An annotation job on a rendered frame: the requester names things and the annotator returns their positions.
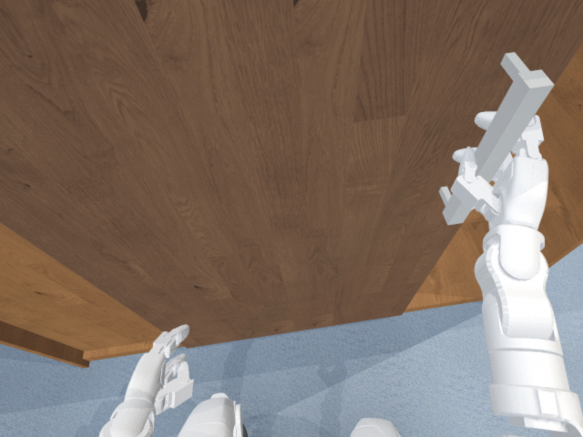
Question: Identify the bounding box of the robot thigh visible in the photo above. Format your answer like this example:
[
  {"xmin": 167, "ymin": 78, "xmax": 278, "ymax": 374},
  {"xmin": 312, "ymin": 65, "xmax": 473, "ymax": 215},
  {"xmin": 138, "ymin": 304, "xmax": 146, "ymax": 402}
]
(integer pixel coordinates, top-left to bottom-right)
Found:
[
  {"xmin": 178, "ymin": 397, "xmax": 243, "ymax": 437},
  {"xmin": 350, "ymin": 418, "xmax": 400, "ymax": 437}
]

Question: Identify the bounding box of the robot left thigh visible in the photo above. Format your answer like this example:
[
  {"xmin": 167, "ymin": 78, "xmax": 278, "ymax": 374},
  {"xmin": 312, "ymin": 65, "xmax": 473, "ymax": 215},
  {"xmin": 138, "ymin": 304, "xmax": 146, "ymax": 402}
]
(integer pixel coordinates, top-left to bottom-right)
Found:
[{"xmin": 178, "ymin": 397, "xmax": 243, "ymax": 437}]

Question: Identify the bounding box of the robot left forearm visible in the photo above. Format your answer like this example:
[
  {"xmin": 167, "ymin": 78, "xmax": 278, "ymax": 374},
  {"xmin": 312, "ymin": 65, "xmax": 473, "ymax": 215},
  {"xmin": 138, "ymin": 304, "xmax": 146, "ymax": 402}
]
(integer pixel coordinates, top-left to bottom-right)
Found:
[{"xmin": 99, "ymin": 399, "xmax": 156, "ymax": 437}]

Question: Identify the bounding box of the right robot hand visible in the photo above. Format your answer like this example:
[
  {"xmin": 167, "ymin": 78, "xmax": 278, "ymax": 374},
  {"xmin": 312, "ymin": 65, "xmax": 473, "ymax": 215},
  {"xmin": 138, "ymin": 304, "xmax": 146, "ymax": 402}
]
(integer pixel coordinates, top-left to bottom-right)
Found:
[{"xmin": 451, "ymin": 111, "xmax": 548, "ymax": 231}]

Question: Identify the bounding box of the wardrobe door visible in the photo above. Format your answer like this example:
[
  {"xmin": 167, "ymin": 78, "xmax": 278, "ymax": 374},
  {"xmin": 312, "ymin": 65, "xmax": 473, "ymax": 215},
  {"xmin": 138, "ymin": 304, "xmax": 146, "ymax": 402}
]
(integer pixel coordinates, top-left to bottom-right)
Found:
[
  {"xmin": 0, "ymin": 222, "xmax": 163, "ymax": 351},
  {"xmin": 0, "ymin": 0, "xmax": 583, "ymax": 348}
]

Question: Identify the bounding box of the handle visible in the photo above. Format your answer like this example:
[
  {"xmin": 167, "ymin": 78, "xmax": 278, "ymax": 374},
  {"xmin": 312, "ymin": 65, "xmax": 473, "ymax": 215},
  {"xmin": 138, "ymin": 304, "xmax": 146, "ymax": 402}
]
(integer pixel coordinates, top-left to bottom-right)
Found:
[{"xmin": 439, "ymin": 52, "xmax": 554, "ymax": 225}]

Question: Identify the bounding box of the robot right forearm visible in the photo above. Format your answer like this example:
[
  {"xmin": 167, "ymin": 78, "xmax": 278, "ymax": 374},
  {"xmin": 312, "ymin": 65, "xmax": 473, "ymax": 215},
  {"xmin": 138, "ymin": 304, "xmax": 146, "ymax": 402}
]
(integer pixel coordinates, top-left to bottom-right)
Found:
[{"xmin": 475, "ymin": 224, "xmax": 583, "ymax": 437}]

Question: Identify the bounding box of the robot right thigh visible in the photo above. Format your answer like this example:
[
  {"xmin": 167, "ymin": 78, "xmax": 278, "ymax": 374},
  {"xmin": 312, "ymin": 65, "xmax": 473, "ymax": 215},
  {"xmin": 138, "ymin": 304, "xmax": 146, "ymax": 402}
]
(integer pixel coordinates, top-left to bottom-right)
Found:
[{"xmin": 350, "ymin": 418, "xmax": 400, "ymax": 437}]

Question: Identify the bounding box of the left robot hand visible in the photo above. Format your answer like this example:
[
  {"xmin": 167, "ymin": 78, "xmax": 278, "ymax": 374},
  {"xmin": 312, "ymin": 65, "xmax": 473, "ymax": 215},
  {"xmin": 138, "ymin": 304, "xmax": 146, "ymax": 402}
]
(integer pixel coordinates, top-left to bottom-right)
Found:
[{"xmin": 124, "ymin": 324, "xmax": 194, "ymax": 415}]

